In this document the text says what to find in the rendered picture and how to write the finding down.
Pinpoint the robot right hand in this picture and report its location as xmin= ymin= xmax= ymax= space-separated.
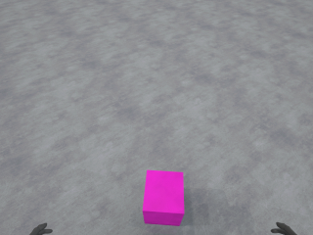
xmin=271 ymin=222 xmax=297 ymax=235

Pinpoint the carton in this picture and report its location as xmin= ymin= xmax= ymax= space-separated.
xmin=142 ymin=169 xmax=185 ymax=226

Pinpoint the robot left hand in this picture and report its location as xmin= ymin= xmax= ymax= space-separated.
xmin=29 ymin=222 xmax=53 ymax=235

